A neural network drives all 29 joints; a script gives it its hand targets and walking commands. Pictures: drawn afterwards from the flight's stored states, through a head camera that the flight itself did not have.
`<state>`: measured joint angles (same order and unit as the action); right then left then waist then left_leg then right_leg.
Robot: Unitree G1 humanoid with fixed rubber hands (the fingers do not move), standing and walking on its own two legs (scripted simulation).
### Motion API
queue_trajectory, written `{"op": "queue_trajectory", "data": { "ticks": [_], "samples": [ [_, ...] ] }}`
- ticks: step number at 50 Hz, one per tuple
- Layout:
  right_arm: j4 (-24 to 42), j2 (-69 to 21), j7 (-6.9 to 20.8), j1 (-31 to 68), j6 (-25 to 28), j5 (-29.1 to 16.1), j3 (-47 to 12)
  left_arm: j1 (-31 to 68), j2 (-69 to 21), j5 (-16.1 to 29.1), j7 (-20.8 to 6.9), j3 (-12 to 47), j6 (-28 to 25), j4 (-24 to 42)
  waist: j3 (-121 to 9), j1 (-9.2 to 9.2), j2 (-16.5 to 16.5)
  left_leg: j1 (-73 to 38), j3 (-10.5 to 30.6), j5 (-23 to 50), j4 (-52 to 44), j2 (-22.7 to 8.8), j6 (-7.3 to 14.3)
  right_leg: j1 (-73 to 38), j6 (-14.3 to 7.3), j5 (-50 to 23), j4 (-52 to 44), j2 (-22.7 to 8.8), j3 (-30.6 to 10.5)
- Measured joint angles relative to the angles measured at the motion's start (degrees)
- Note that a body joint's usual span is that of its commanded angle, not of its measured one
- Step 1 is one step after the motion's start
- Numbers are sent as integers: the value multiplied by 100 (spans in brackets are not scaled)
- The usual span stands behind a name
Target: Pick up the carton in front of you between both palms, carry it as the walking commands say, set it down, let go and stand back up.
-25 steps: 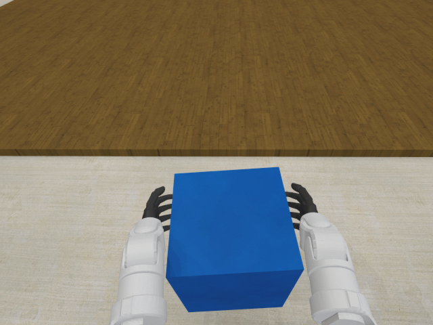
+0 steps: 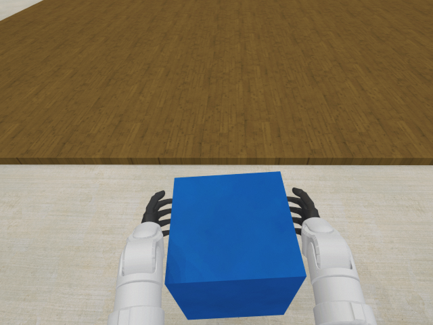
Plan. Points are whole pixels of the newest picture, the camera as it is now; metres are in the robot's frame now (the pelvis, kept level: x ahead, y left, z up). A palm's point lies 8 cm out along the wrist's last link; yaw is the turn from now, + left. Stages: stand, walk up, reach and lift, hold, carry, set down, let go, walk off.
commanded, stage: hold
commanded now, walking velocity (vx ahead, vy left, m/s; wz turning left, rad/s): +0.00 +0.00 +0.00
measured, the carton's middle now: (231, 249) +0.28 +0.00 -0.03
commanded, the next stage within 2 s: carry in 1.08 s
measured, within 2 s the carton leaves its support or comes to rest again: neither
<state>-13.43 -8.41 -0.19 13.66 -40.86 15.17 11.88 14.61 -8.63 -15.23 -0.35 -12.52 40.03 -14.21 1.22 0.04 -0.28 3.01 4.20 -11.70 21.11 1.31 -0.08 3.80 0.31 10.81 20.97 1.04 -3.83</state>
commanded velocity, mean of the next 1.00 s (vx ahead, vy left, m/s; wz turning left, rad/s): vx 0.00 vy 0.00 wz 0.00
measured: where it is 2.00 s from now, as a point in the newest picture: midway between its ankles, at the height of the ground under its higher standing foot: (222, 324)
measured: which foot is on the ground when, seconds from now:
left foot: down 0.00-1.00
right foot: down 0.00-1.00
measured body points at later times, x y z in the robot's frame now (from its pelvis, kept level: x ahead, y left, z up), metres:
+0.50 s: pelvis -0.01 +0.00 +0.00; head -0.06 +0.00 +0.45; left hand +0.29 +0.15 +0.04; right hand +0.29 -0.15 +0.04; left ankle +0.01 +0.12 -0.75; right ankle +0.02 -0.12 -0.75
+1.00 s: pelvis +0.00 +0.00 +0.00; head -0.04 +0.00 +0.45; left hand +0.29 +0.15 +0.04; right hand +0.29 -0.15 +0.04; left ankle +0.01 +0.12 -0.75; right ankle +0.02 -0.12 -0.75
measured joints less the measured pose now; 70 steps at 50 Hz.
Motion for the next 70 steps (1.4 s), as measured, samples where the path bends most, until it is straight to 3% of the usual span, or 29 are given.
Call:
{"op": "queue_trajectory", "data": {
  "ticks": [4, 10, 26, 53, 56, 59, 64, 67, 70],
  "samples": [
    [223, 16, -19, -77, -172, -60, -104, -95, 21, 54, 16, 98, 170, 240, -28, -13, 1, -121, -2, 49, -97, -7, -2, -120, -2, -51, -97, 1, -4],
    [68, -16, 26, 75, -326, 30, 9, 44, -9, -44, -31, -24, 323, 100, 33, -20, 4, -154, 5, 39, -15, -3, -3, -156, -7, -39, -16, 3, 4],
    [-79, -78, 43, 331, -257, 100, 224, 310, -77, -129, -70, -261, 246, -59, 118, -14, -4, -29, 6, 20, 136, -1, -12, -28, -8, -20, 139, 13, 3],
    [246, 3, 25, -17, -354, 13, -87, -35, 8, -33, -45, 72, 354, 269, 87, -16, -1, -166, 5, 29, -46, -3, 1, -168, -2, -33, -53, 4, -7],
    [265, 10, 8, -43, -394, -36, -90, -56, 14, 14, -10, 95, 410, 296, -217, 0, 11, 286, 13, -197, 305, 13, -1, 271, 9, 198, 291, 3, 24],
    [480, 35, -46, -163, -485, -149, -177, -165, 37, 126, 53, 209, 509, 505, -535, 24, 18, 702, -7, -848, 644, -10, 6, 634, 0, 789, 547, -9, 93],
    [1203, 112, -151, -307, -858, -474, -283, -290, 59, 367, 213, 467, 911, 1228, -868, 41, 104, 1140, -310, -884, 977, -105, 31, 969, -24, 475, 744, -134, 201],
    [1526, 120, -228, -303, -1274, -637, -395, -422, 108, 518, 314, 517, 1362, 1725, -1065, -4, 173, 1058, -492, -513, 760, -56, 67, 1130, -36, 947, 1098, -273, 199],
    [1810, 46, -382, -314, -1674, -663, -603, -528, 279, 764, 346, 495, 1783, 2116, -1160, -40, 21, 957, -607, -706, 645, -150, 122, 1592, -51, 1540, 1833, -306, 596]
  ]
}}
